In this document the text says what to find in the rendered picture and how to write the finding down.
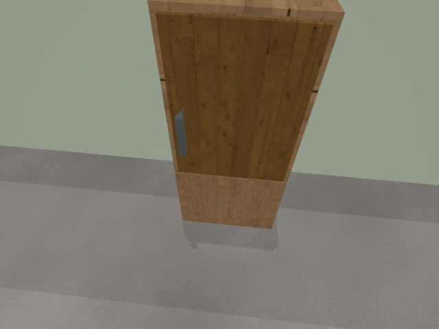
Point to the cupboard door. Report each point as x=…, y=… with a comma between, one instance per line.
x=244, y=83

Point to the handle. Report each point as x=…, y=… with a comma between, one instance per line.
x=180, y=132

